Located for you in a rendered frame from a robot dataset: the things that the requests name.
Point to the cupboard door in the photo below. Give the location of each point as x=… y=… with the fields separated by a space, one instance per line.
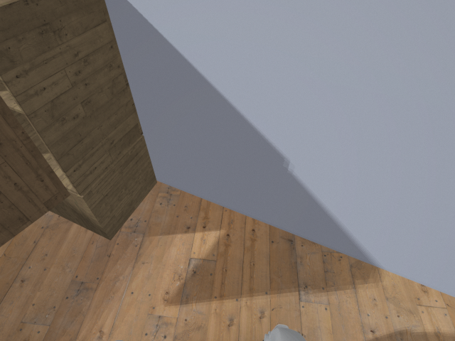
x=29 y=187

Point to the robot right shin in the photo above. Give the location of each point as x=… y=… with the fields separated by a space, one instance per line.
x=281 y=326

